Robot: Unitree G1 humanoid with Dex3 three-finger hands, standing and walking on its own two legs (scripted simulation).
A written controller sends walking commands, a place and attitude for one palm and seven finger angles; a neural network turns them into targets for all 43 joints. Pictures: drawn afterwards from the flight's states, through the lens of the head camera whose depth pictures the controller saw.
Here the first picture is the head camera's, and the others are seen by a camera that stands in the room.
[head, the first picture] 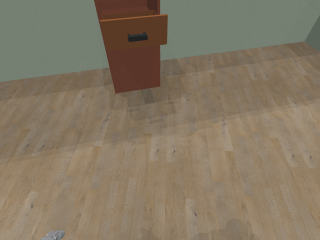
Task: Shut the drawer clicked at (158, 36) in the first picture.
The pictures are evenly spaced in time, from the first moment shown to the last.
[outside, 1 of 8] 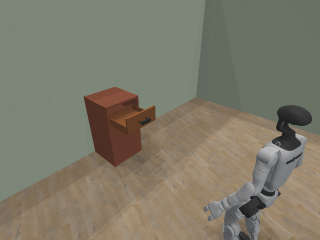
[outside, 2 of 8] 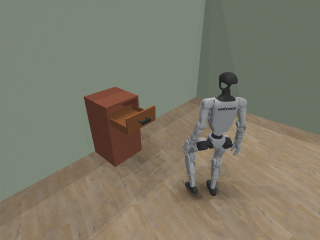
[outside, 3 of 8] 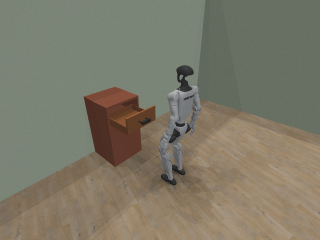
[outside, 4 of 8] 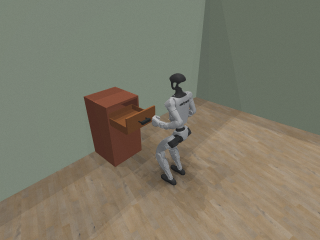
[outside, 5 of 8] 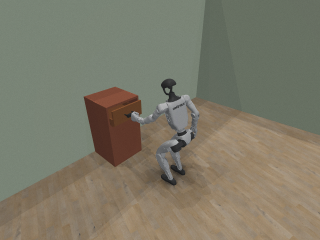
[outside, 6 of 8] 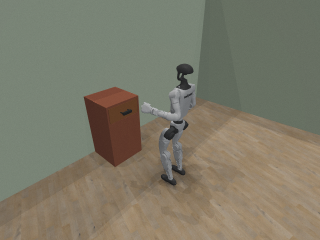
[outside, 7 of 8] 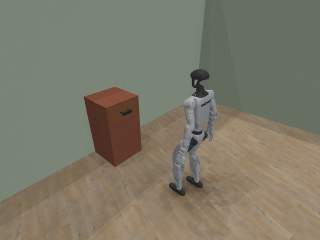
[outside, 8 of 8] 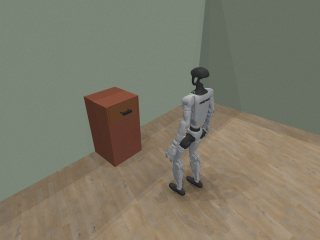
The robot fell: no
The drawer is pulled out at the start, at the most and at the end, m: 0.30 0.30 0.00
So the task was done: yes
